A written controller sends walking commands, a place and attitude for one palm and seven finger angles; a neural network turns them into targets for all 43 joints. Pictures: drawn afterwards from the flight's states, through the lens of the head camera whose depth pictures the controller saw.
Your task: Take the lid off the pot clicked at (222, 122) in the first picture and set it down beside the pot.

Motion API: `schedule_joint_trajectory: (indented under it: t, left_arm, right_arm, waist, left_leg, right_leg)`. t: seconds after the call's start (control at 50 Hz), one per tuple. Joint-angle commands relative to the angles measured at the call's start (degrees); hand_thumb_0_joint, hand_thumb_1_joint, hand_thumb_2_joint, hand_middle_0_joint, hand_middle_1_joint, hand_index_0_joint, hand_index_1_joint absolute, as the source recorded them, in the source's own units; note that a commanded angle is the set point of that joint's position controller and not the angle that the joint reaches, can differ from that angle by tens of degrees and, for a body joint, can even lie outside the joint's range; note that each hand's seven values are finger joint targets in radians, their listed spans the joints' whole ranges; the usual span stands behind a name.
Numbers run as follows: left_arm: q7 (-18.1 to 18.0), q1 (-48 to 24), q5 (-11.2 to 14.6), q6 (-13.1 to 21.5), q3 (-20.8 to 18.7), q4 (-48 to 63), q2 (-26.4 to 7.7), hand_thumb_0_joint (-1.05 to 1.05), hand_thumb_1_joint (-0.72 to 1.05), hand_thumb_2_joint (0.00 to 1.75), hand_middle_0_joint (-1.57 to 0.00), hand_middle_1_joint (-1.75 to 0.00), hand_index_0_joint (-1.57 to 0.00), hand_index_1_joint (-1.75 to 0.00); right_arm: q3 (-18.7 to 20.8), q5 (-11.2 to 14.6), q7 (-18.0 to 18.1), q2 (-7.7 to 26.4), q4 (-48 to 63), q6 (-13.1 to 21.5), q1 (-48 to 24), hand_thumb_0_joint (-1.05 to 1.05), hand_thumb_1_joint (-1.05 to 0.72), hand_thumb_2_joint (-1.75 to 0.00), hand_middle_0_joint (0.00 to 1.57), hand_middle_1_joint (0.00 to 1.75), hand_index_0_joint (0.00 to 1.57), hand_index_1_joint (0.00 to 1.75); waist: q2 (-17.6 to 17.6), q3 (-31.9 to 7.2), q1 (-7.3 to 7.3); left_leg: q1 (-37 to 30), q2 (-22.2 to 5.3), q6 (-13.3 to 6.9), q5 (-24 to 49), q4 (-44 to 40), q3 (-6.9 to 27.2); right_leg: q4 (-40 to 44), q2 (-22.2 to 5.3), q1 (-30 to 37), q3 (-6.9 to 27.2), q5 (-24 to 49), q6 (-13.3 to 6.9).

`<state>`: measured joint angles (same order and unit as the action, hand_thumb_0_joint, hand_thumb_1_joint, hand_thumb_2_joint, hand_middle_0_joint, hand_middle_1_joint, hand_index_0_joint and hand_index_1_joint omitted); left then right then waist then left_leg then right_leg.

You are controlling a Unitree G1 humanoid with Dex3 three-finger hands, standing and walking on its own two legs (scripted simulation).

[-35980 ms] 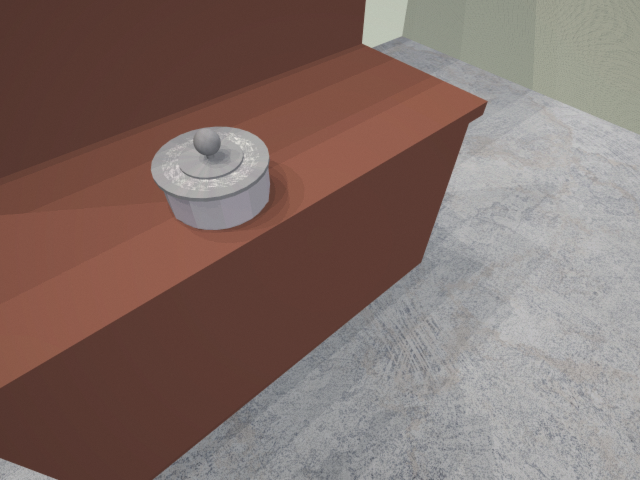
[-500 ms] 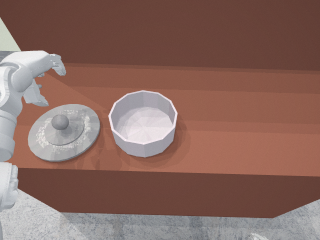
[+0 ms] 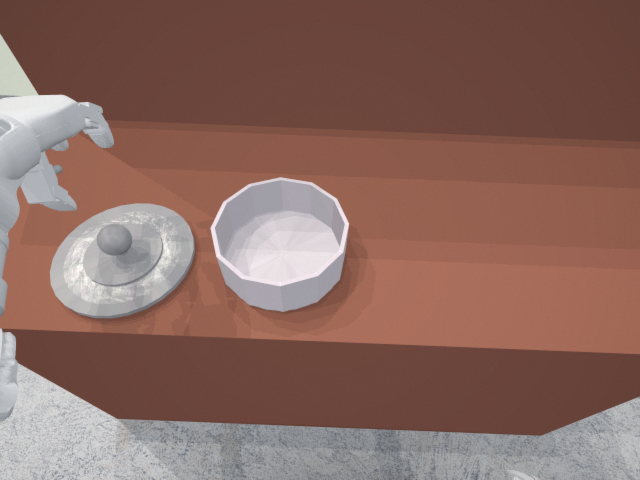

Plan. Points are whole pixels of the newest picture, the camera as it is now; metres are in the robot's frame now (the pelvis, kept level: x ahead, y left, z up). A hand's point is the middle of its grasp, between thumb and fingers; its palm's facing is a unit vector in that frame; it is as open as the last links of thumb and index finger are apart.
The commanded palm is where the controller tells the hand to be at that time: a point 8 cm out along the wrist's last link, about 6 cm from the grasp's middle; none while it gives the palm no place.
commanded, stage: draw the hand back to the body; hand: left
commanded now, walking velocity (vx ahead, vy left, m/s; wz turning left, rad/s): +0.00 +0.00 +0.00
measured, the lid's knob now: (114, 239) +0.44 +0.31 +0.01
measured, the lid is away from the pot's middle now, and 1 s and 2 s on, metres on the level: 0.24 0.24 0.24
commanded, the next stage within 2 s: none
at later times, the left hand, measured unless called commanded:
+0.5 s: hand (97, 175) +0.39 +0.24 +0.18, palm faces +0.29 -0.86 -0.41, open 11.0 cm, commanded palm +0.33 +0.29 +0.21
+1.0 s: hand (98, 211) +0.34 +0.22 +0.19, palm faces +0.47 -0.84 -0.28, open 9.1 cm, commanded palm +0.28 +0.26 +0.20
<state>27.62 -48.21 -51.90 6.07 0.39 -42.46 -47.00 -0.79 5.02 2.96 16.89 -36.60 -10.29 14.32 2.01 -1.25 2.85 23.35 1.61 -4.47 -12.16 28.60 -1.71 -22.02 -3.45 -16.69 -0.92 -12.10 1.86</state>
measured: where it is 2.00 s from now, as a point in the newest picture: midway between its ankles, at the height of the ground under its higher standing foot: outside the picture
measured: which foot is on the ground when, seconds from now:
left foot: down 0.00-1.00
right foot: down 0.00-1.00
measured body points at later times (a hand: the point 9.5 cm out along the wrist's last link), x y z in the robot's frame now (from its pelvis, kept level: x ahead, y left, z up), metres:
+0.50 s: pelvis +0.00 -0.02 +0.00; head +0.03 -0.01 +0.45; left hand +0.37 +0.29 +0.21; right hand +0.17 -0.24 -0.09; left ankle +0.02 +0.07 -0.74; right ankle -0.02 -0.18 -0.74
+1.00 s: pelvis +0.03 -0.06 +0.00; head +0.03 -0.07 +0.45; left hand +0.31 +0.27 +0.20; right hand +0.18 -0.31 -0.10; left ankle +0.02 +0.07 -0.74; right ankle -0.02 -0.18 -0.74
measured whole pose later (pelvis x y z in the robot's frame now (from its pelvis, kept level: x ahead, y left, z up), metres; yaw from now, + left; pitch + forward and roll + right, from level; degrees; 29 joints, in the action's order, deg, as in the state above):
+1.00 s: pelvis +0.03 -0.06 +0.00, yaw -1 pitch -3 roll -1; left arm -6.0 -4.1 4.4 4.8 -22.0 -2.6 -23.9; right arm -0.9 2.5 4.7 15.9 -38.9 2.3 11.0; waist 3.0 2.2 -1.3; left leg 7.8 -2.5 0.5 -14.9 25.3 -1.8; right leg -21.2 0.5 -3.0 -0.4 -15.5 0.1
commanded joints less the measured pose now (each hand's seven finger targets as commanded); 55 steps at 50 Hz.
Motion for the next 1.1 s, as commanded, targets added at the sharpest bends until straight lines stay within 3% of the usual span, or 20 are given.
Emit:
schedule_joint_trajectory:
  t: [0.0,0.18,0.28,0.3,0.32,0.34,0.36,0.38,0.4,0.44,0.48,0.5,0.58,0.64,0.7,0.84,0.9,0.96,1.04,1.08]
  left_arm:
    - [-2.97,-21.43,1.6,-0.09,-10.09,18.57,-20.47,0.0,-0.08,0.79,-0.42,-0.73,-0.42,-0.73]
    - [-2.47,-7.02,3.92,-2.97,-10.95,23.16,-16.8,0.0,-0.08,0.79,-0.42,-0.73,-0.42,-0.73]
    - [-2.31,-8.99,4.23,-3.72,-10.74,29.03,-16.86,0.0,-0.08,0.79,-0.42,-0.73,-0.42,-0.73]
    - [-13.11,-16.59,38.96,2.14,-15.23,39.26,2.15,0.0,-0.08,0.79,-0.42,-0.73,-0.42,-0.73]
    - [-18.67,-3.73,41.36,2.45,-13.45,30.14,4.51,0.0,-0.08,0.79,-0.42,-0.73,-0.42,-0.73]
    - [-22.39,1.76,46.47,2.41,-15.56,28.73,5.82,0.0,-0.08,0.79,-0.42,-0.73,-0.42,-0.73]
    - [-25.28,3.8,49.51,2.01,-18.4,26.1,3.5,0.0,-0.08,0.79,-0.42,-0.73,-0.42,-0.73]
    - [-27.49,0.76,50.94,2.35,-20.56,28.39,1.21,0.0,-0.08,0.79,-0.42,-0.73,-0.42,-0.73]
    - [-29.43,-2.08,51.39,2.87,-23.1,30.07,-2.15,0.0,-0.08,0.79,-0.42,-0.73,-0.42,-0.73]
    - [-32.07,-5.0,51.47,4.39,-23.88,37.53,-1.1,0.0,-0.03,0.8,-0.4,-0.71,-0.4,-0.71]
    - [-33.61,0.64,52.37,4.68,-24.14,39.95,1.54,0.0,0.01,0.81,-0.39,-0.69,-0.39,-0.69]
    - [-34.11,5.27,52.96,4.49,-25.03,39.06,1.98,0.0,0.04,0.81,-0.39,-0.68,-0.39,-0.68]
    - [-34.42,11.81,54.17,3.91,-25.3,41.31,4.41,0.0,0.14,0.82,-0.37,-0.64,-0.37,-0.64]
    - [-34.5,14.32,54.6,4.5,-25.86,48.16,4.94,0.0,0.21,0.83,-0.35,-0.6,-0.35,-0.6]
    - [-34.59,21.94,55.22,3.07,-26.39,44.32,6.36,0.0,0.29,0.83,-0.33,-0.57,-0.33,-0.57]
    - [-34.69,24.38,55.89,3.04,-27.62,52.88,5.97,0.0,0.46,0.85,-0.3,-0.5,-0.3,-0.5]
    - [-34.65,29.74,56.39,2.4,-28.65,50.41,6.16,0.0,0.53,0.86,-0.28,-0.46,-0.28,-0.46]
    - [-34.57,29.7,56.46,3.14,-28.26,56.14,7.26,0.0,0.6,0.87,-0.26,-0.43,-0.26,-0.43]
    - [-34.16,35.62,57.2,2.06,-27.99,52.53,9.39,0.0,0.7,0.88,-0.24,-0.39,-0.24,-0.39]
    - [-33.98,34.6,57.13,2.79,-28.48,58.38,8.73,0.0,0.75,0.88,-0.23,-0.37,-0.23,-0.37]
  right_arm:
    - [3.35,-0.29,-0.28,8.86,8.18,1.61,-3.05,0.0,-0.9,-0.9,0.2,0.3,0.2,0.3]
    - [2.73,-0.04,-1.42,7.8,9.9,1.46,-5.76,0.0,-0.9,-0.9,0.2,0.3,0.2,0.3]
    - [2.25,-0.1,-1.13,7.5,10.57,1.35,-7.92,0.0,-0.9,-0.9,0.2,0.3,0.2,0.3]
    - [1.82,0.35,0.42,3.46,14.08,6.18,-0.58,0.0,-0.9,-0.9,0.2,0.3,0.2,0.3]
    - [0.59,-0.36,1.13,4.66,12.12,7.93,-2.98,0.0,-0.9,-0.9,0.2,0.3,0.2,0.3]
    - [0.49,-0.78,1.93,4.92,11.8,8.94,-4.21,0.0,-0.9,-0.9,0.2,0.3,0.2,0.3]
    - [0.21,-0.92,2.62,5.85,10.23,9.44,-5.17,0.0,-0.9,-0.9,0.2,0.3,0.2,0.3]
    - [0.2,-1.3,3.08,6.55,9.12,9.93,-5.17,0.0,-0.9,-0.9,0.2,0.3,0.2,0.3]
    - [0.14,-1.64,3.43,7.11,7.53,10.46,-5.35,0.0,-0.9,-0.9,0.2,0.3,0.2,0.3]
    - [0.2,-2.24,3.61,5.91,7.65,12.52,-5.81,0.0,-0.9,-0.9,0.2,0.3,0.2,0.3]
    - [0.06,-2.67,3.31,5.11,7.46,14.09,-6.38,0.0,-0.9,-0.9,0.2,0.3,0.2,0.3]
    - [0.24,-2.81,3.2,5.5,6.77,14.31,-6.42,0.0,-0.9,-0.9,0.2,0.3,0.2,0.3]
    - [0.78,-2.91,2.5,5.32,6.8,15.1,-6.74,0.0,-0.9,-0.9,0.2,0.3,0.2,0.3]
    - [1.35,-2.85,2.07,5.28,7.25,15.97,-7.42,0.0,-0.9,-0.9,0.2,0.3,0.2,0.3]
    - [1.92,-2.62,1.84,5.85,6.23,15.62,-7.09,0.0,-0.9,-0.9,0.2,0.3,0.2,0.3]
    - [2.07,-2.55,2.01,5.38,6.59,16.01,-9.07,0.0,-0.9,-0.9,0.2,0.3,0.2,0.3]
    - [2.38,-2.46,2.02,5.54,6.19,15.68,-9.23,0.0,-0.9,-0.9,0.2,0.3,0.2,0.3]
    - [1.97,-2.63,2.0,4.67,6.98,16.39,-10.42,0.0,-0.9,-0.9,0.2,0.3,0.2,0.3]
    - [2.19,-2.61,2.04,4.88,6.93,15.93,-10.49,0.0,-0.9,-0.9,0.2,0.3,0.2,0.3]
    - [1.98,-2.66,2.09,4.38,7.62,16.21,-11.77,0.0,-0.9,-0.9,0.2,0.3,0.2,0.3]
  waist:
    - [6.7,-23.81,-0.89]
    - [3.16,-19.24,-1.8]
    - [3.52,-19.17,-1.97]
    - [5.57,-17.31,1.0]
    - [3.79,-13.91,-0.32]
    - [-2.21,-11.8,-1.61]
    - [-6.66,-10.36,-2.0]
    - [-6.9,-11.22,-2.08]
    - [-3.62,-11.04,-1.83]
    - [7.57,-14.69,-2.39]
    - [11.27,-13.64,-3.3]
    - [7.87,-11.6,-3.24]
    - [4.91,-10.5,-3.67]
    - [6.46,-12.72,-3.84]
    - [0.78,-9.77,-3.41]
    - [3.11,-11.25,-4.05]
    - [-0.57,-8.45,-4.0]
    - [3.18,-10.05,-4.49]
    - [-2.53,-6.32,-4.37]
    - [1.18,-7.83,-4.79]
  left_leg:
    - [-21.78,-1.32,0.31,23.04,-1.88,4.34]
    - [-20.06,-1.43,0.43,21.06,-2.73,4.3]
    - [-20.25,-1.15,0.43,17.22,-3.66,4.55]
    - [-32.8,-5.43,2.75,10.68,-5.72,6.09]
    - [-33.97,-7.98,3.0,4.78,-7.5,8.96]
    - [-29.01,-7.54,2.5,-1.02,-8.78,7.74]
    - [-24.06,-6.74,1.96,-2.37,-8.84,5.63]
    - [-22.56,-6.08,1.87,-0.76,-8.46,4.28]
    - [-22.29,-5.76,2.08,0.2,-8.26,3.56]
    - [-26.16,-5.55,3.24,5.2,-8.21,3.93]
    - [-26.43,-5.31,3.73,9.98,-7.5,3.48]
    - [-24.69,-5.52,3.54,10.98,-7.13,3.04]
    - [-22.41,-5.24,3.2,13.14,-6.31,1.51]
    - [-24.58,-5.21,3.04,18.03,-5.16,1.18]
    - [-22.94,-4.89,2.52,18.32,-4.39,0.03]
    - [-25.34,-3.72,1.76,18.81,-3.3,-1.2]
    - [-24.1,-3.65,1.62,17.39,-3.28,-1.64]
    - [-26.22,-3.38,1.6,18.17,-3.4,-1.8]
    - [-24.25,-3.6,1.42,15.12,-3.9,-2.01]
    - [-25.58,-3.42,1.43,15.69,-3.82,-2.18]
  right_leg:
    - [0.63,4.26,0.82,-2.99,12.67,-4.45]
    - [1.3,4.45,1.21,-3.42,11.26,-3.8]
    - [1.72,4.54,1.34,-3.71,9.48,-3.86]
    - [2.12,3.95,-2.41,-3.65,5.11,-5.47]
    - [2.29,4.4,-4.14,-3.28,-0.24,-5.37]
    - [3.5,3.58,-0.77,-2.48,0.25,-5.24]
    - [4.14,3.32,2.85,-1.68,1.92,-4.78]
    - [4.34,2.99,4.93,-1.28,3.62,-4.43]
    - [4.32,2.53,5.51,-0.99,3.82,-4.33]
    - [3.45,2.71,6.54,-1.17,6.14,-4.7]
    - [2.89,2.85,8.16,-1.48,8.8,-5.0]
    - [2.68,2.88,9.13,-1.76,9.95,-4.88]
    - [2.0,2.96,10.63,-1.86,13.34,-4.56]
    - [1.46,3.08,11.49,-1.87,16.45,-4.39]
    - [1.53,3.04,11.48,-1.94,18.98,-4.01]
    - [1.99,2.75,12.11,-1.43,22.08,-3.58]
    - [2.32,2.53,11.89,-1.41,22.68,-3.3]
    - [2.37,2.77,11.76,-1.2,22.45,-3.35]
    - [3.28,2.75,10.28,-1.29,20.69,-2.9]
    - [3.35,2.56,10.93,-0.85,20.91,-3.02]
